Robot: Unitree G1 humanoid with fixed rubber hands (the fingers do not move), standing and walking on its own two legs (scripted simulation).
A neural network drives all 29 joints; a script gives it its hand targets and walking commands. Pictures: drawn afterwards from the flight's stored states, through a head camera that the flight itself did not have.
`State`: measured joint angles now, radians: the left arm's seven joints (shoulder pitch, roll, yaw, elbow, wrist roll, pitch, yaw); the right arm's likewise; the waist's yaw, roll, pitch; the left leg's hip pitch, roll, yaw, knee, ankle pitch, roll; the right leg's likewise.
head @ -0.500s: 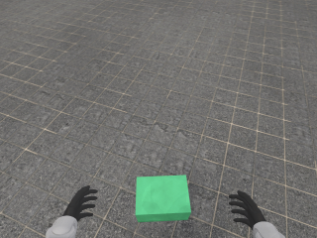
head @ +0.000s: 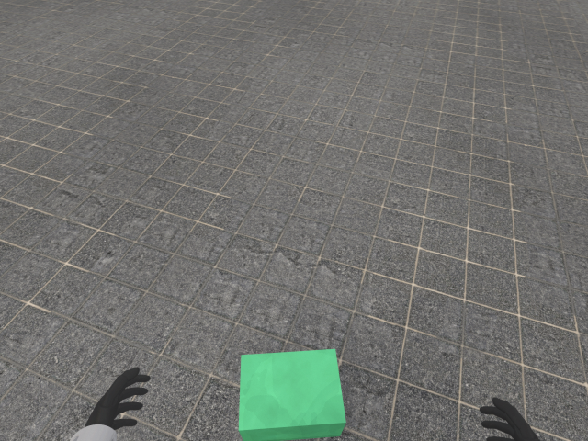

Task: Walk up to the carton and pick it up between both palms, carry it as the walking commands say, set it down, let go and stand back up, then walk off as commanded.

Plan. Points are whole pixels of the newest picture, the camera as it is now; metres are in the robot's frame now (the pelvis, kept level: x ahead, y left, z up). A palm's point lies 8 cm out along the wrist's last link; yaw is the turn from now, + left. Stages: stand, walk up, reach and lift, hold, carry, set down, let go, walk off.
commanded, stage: stand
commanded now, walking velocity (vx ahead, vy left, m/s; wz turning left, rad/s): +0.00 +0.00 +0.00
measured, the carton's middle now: (290, 395) +0.38 +0.02 -0.69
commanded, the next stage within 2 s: walk off in 1.44 s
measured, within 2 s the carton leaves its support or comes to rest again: neither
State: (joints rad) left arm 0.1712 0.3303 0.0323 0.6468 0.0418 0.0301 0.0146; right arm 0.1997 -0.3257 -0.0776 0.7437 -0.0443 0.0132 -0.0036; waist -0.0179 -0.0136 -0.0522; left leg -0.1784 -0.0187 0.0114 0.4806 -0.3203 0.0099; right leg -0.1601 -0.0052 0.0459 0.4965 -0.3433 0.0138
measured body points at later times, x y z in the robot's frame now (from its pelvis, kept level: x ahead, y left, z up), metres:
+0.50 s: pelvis -0.07 -0.02 +0.00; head -0.09 -0.02 +0.45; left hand +0.06 +0.29 -0.09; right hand +0.03 -0.34 -0.09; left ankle -0.05 +0.11 -0.74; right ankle -0.06 -0.13 -0.74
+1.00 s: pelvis -0.06 -0.01 +0.01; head -0.08 -0.01 +0.46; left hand +0.05 +0.31 -0.10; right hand +0.05 -0.33 -0.10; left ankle -0.05 +0.11 -0.74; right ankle -0.06 -0.13 -0.74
